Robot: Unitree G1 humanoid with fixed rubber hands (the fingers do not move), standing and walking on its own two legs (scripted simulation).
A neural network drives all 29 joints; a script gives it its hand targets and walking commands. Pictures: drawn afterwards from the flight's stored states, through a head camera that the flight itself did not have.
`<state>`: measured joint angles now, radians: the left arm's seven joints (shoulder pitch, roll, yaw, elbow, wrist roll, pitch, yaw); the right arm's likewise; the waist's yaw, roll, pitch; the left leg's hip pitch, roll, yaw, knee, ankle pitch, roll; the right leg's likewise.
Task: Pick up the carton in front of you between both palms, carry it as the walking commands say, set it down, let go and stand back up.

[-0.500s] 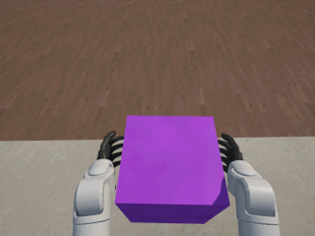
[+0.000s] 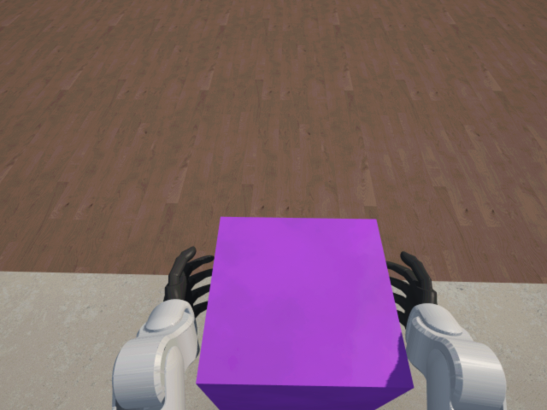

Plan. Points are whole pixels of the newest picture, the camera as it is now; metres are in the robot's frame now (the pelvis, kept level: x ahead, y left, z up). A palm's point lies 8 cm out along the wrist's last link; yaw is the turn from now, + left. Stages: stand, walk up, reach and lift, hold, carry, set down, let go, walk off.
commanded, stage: carry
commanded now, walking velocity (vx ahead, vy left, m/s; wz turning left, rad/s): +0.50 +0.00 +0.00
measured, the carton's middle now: (295, 324) +0.24 +0.01 +0.01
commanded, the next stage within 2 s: none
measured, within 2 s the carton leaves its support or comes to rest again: neither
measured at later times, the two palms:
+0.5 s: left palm (230, 152) +0.55 +0.14 +0.09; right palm (383, 154) +0.56 -0.16 +0.08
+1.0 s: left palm (235, 48) +0.97 +0.18 +0.13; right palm (348, 48) +0.97 -0.13 +0.13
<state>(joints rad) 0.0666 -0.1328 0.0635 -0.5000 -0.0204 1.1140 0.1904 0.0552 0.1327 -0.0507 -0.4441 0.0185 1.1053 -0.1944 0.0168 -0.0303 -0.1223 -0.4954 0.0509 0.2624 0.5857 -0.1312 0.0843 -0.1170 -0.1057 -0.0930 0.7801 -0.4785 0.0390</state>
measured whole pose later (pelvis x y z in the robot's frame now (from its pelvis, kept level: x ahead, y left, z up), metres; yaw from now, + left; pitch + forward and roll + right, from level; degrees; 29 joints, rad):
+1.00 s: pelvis +0.65 +0.02 +0.00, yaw +2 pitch +4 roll +1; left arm -0.40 -0.05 0.19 -0.31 -0.04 1.14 0.24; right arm -0.41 0.12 -0.18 -0.27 0.01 1.14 -0.25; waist -0.03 -0.03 -0.05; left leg -0.54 0.02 0.21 0.66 -0.25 0.11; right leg -0.22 -0.07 -0.08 1.03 -0.49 -0.02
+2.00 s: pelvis +1.32 +0.05 +0.07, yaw +1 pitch +7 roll -2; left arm -0.50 -0.16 0.30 -0.26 0.06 1.07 0.23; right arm -0.50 0.12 -0.24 -0.22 0.05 1.08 -0.22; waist -0.11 0.02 -0.02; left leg -0.20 -0.01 0.09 0.42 -0.45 0.05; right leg -0.76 -0.03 -0.09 0.91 -0.33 -0.05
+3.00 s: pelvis +1.98 +0.05 +0.15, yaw +3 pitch +6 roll +1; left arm -0.48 -0.13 0.24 -0.20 -0.03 1.06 0.22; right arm -0.46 0.18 -0.31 -0.21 -0.06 1.04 -0.22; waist 0.13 0.00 -0.03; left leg -0.70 0.02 0.06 1.04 -0.44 0.04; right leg -0.26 0.00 -0.12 0.49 -0.46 -0.05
